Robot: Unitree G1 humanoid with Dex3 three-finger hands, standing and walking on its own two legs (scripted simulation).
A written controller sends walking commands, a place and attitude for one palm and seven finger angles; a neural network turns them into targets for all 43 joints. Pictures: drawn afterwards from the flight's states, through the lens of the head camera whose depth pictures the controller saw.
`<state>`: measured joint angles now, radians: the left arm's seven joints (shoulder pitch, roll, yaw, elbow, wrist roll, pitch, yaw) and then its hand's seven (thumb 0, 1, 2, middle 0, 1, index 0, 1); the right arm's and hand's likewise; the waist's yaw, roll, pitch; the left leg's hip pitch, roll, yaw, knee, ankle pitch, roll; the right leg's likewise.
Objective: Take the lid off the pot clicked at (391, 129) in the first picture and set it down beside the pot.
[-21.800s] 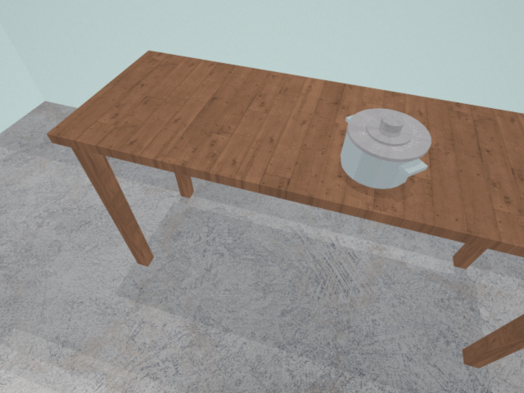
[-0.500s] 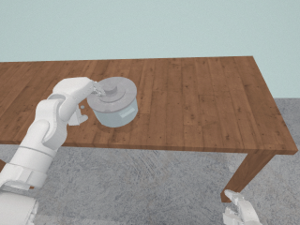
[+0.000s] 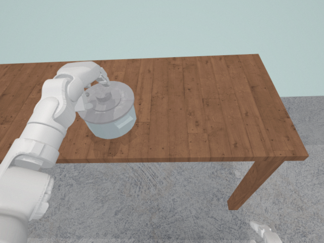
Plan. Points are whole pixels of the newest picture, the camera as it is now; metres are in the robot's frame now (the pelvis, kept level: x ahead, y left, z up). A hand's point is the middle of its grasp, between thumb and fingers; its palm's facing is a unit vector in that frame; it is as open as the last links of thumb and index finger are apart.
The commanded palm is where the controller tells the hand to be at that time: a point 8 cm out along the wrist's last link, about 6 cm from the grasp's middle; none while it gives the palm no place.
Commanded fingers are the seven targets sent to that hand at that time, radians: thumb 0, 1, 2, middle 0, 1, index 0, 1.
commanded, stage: move the open hand above the knob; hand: left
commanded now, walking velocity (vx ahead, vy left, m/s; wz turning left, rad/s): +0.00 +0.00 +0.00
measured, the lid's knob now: (103, 94) +0.51 +0.19 +0.07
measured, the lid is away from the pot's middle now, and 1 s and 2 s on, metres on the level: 0.00 0.00 0.00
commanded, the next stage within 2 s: lower the open fingers around the knob in 0.98 s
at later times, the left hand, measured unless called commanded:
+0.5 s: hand (95, 80) +0.49 +0.18 +0.14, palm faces -0.32 -0.06 -0.95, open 10.1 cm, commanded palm +0.48 +0.19 +0.20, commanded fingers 0.00 -0.31 1.43 -0.83 -0.08 -0.83 -0.08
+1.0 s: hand (91, 84) +0.48 +0.19 +0.14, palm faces -0.32 -0.03 -0.95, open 10.1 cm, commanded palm +0.47 +0.18 +0.20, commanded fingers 0.00 -0.31 1.43 -0.83 -0.08 -0.83 -0.08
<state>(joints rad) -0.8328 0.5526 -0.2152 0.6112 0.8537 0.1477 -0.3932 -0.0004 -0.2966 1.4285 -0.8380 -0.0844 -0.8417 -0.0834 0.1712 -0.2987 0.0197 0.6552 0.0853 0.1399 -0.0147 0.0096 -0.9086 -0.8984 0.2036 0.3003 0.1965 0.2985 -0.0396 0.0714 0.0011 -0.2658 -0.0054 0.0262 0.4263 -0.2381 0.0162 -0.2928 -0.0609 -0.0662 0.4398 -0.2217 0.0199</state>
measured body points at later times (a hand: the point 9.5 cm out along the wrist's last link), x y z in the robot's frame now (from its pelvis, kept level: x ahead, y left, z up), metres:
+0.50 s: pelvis +0.01 +0.01 +0.00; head +0.06 -0.02 +0.44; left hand +0.50 +0.18 +0.19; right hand +0.09 -0.25 -0.14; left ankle -0.02 +0.11 -0.74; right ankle +0.00 -0.13 -0.74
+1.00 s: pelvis +0.01 +0.01 +0.00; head +0.05 -0.01 +0.45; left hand +0.49 +0.19 +0.19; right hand +0.12 -0.24 -0.13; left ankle -0.02 +0.11 -0.74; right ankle +0.00 -0.13 -0.74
